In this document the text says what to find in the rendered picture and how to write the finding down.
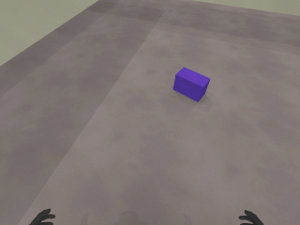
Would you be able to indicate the robot right hand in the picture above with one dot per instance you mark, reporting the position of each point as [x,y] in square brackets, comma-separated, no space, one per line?
[250,217]

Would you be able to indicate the carton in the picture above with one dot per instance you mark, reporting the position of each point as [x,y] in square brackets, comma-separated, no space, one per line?
[190,84]

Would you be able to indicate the robot left hand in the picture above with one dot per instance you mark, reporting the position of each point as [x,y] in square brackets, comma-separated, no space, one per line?
[42,216]

